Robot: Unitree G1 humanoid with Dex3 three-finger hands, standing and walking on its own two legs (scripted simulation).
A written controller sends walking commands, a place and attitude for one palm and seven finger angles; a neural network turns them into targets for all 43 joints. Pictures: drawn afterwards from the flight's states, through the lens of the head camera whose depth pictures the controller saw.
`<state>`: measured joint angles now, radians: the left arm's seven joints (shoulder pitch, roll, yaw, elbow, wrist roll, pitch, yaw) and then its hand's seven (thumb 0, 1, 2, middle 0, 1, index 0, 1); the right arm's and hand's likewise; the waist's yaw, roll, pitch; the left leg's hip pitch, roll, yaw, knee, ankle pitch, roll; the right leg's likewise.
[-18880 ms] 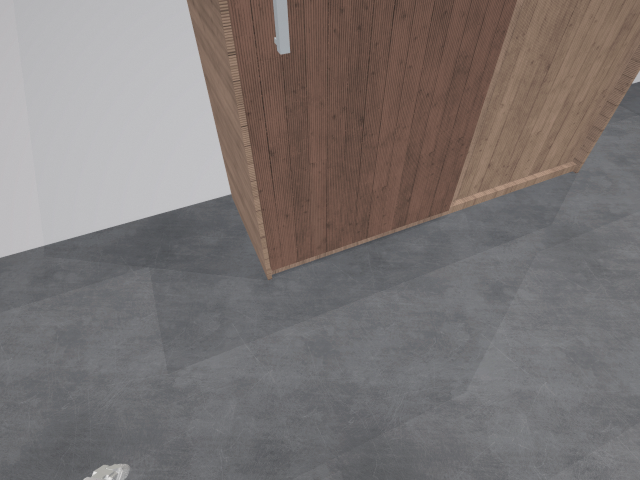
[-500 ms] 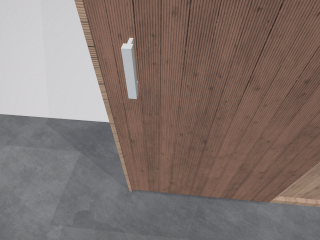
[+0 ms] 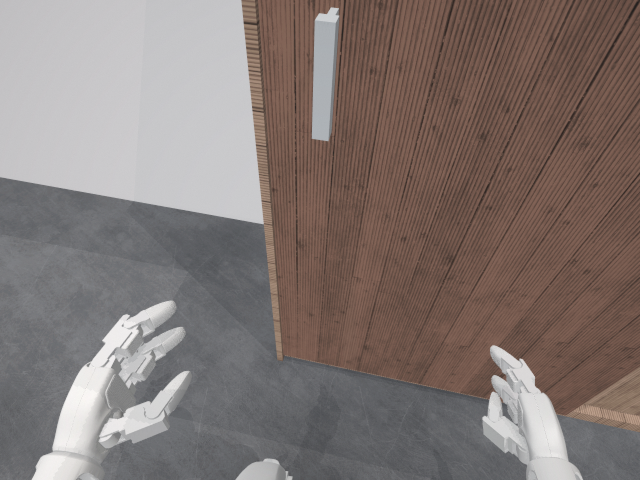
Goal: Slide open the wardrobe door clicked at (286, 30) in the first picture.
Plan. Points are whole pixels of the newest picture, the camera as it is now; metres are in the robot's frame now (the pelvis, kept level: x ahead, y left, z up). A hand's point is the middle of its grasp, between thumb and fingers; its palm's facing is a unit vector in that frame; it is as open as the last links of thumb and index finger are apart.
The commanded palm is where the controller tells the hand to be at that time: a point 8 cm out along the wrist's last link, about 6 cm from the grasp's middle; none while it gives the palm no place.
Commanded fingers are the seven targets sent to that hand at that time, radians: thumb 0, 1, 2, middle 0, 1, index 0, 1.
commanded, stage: raise the hand with hooked fingers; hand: left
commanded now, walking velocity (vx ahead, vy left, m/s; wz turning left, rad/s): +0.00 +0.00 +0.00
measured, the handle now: (327, 76) +0.55 +0.07 +0.25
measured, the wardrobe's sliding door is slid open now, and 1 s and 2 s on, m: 0.00 0.00 0.00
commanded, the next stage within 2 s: move the hooked fingers beside the handle in 1.60 s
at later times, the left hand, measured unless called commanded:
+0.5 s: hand (120, 294) +0.25 +0.24 +0.15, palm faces -0.04 -1.00 -0.08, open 12.0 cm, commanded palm +0.22 +0.29 +0.17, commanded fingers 0.00 -0.29 0.39 -0.28 -1.07 -0.28 -1.07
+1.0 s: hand (64, 189) +0.28 +0.27 +0.25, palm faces +0.01 -0.99 -0.12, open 13.9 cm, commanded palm +0.25 +0.31 +0.26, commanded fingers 0.00 -0.50 0.30 -0.30 -1.20 -0.30 -1.20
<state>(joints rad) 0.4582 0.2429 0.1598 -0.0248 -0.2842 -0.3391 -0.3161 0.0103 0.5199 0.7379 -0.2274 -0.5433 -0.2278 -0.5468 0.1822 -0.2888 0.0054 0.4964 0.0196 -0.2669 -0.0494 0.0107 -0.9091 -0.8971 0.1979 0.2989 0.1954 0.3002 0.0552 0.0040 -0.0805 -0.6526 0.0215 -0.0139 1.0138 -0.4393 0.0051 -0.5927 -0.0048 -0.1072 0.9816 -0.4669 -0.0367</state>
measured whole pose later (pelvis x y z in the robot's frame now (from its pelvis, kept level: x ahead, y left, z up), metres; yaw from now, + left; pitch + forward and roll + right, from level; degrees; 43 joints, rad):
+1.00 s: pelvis +0.02 +0.00 +0.06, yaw +0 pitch -5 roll -1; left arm -0.14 0.49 0.43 0.13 -0.33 0.16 -0.50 -0.01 -0.48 0.31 -0.30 -1.19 -0.30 -1.19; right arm 0.20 -0.26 0.14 0.64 0.06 -0.26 -0.10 0.01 -0.90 -0.90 0.20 0.30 0.20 0.30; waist 0.08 0.07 0.00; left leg -0.19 0.01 0.00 0.51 -0.24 0.01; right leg -0.14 0.01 -0.09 0.48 -0.25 -0.03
